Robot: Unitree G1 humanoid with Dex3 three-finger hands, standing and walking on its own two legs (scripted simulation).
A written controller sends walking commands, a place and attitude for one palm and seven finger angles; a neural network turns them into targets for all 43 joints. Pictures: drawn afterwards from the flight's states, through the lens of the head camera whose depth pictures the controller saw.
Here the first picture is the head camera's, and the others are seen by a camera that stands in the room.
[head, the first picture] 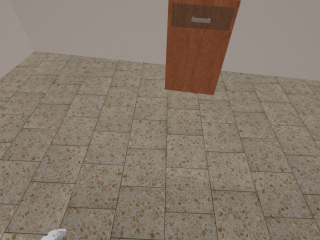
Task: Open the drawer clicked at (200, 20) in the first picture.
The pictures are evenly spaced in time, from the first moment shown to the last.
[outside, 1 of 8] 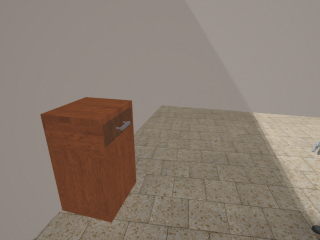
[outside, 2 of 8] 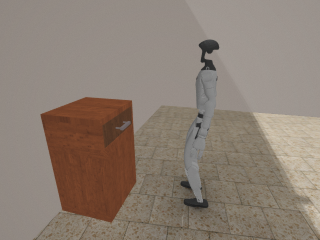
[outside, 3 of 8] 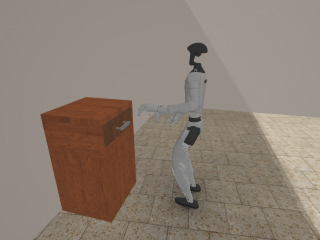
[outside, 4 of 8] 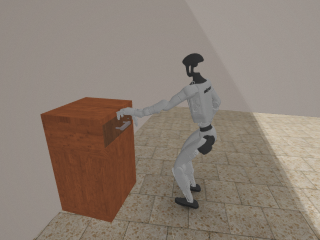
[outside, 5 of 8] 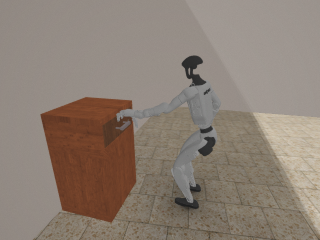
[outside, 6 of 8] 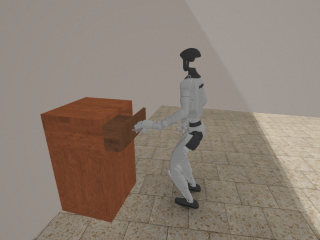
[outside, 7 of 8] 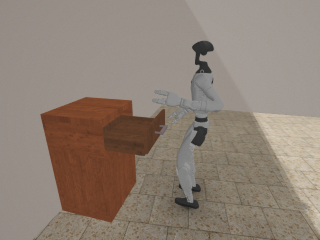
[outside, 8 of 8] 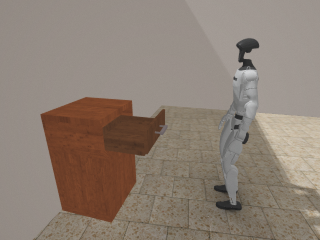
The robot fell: no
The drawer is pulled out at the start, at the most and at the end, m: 0.00 0.30 0.30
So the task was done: yes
